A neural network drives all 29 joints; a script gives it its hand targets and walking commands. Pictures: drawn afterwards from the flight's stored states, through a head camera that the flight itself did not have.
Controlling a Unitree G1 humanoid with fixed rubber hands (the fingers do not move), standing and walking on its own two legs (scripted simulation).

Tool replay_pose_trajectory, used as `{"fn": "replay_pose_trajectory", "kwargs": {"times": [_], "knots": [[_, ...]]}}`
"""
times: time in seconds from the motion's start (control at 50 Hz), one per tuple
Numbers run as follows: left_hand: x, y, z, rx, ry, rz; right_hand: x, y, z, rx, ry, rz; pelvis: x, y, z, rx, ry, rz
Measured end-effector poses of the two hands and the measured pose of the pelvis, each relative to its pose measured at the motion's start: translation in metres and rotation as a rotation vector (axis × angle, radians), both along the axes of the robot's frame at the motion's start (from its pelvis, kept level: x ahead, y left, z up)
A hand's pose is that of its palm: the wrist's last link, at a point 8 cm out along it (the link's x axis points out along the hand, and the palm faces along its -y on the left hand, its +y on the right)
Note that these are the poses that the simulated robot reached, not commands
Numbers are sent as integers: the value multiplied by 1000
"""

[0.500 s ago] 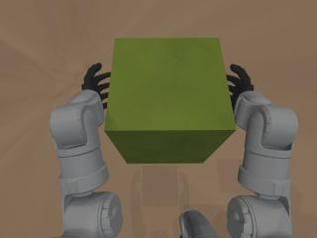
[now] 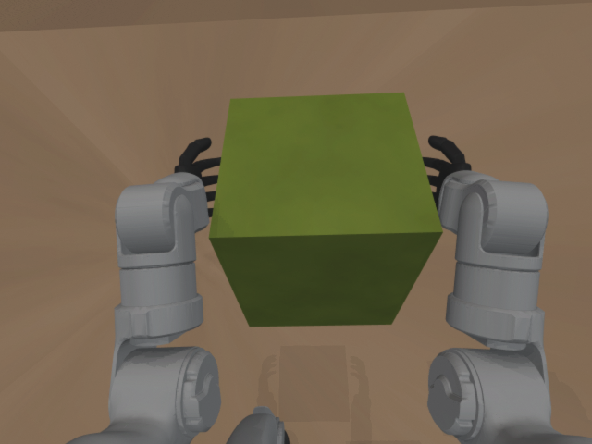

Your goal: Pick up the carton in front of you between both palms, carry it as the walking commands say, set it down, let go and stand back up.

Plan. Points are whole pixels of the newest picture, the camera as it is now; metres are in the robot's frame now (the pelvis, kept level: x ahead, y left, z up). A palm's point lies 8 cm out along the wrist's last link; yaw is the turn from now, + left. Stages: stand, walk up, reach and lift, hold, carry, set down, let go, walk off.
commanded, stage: carry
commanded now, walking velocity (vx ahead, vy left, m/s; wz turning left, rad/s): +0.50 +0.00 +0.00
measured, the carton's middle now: (318, 222) +0.40 +0.03 +0.10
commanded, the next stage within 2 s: none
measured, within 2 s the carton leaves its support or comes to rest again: neither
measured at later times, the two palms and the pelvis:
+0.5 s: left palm (257, 33) +0.70 +0.14 +0.22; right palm (447, 34) +0.70 -0.16 +0.21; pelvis +0.32 -0.01 +0.04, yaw +0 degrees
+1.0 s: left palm out of the picture +1.01 +0.14 +0.24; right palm out of the picture +0.97 -0.15 +0.23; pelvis +0.61 +0.02 +0.09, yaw +0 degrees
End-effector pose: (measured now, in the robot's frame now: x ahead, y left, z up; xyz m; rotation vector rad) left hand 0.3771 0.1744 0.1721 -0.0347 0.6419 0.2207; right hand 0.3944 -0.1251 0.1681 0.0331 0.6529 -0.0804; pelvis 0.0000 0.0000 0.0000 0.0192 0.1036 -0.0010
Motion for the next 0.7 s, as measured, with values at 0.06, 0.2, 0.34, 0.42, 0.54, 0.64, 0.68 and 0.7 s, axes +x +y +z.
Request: {"fn": "replay_pose_trajectory", "kwargs": {"times": [0.06,0.2,0.34,0.42,0.54,0.64,0.68,0.7], "knots": [[52,-1,0,-7,-3,-40,40,-2,1,-19,-3,-31,47,12,-6,18,-12,-4],[147,-27,-7,-25,110,-146,93,-26,-9,-50,110,-122,125,26,22,-6,-25,-7],[231,-42,25,-44,24,-147,177,-40,25,-28,24,-153,204,18,39,-22,-13,-11],[282,-43,43,-22,-20,-116,241,-43,42,-16,-20,-115,264,3,36,-32,-13,-7],[336,-28,40,20,61,-43,331,-29,44,-25,57,-7,339,-17,45,-33,-26,1],[379,-12,47,16,85,4,391,-12,54,-18,81,33,390,-20,63,-14,-19,5],[403,-8,56,11,60,14,416,-8,62,-9,58,33,413,-18,66,-12,-15,7],[416,-7,61,8,47,16,428,-6,66,-5,46,30,425,-17,68,-12,-13,7]]}}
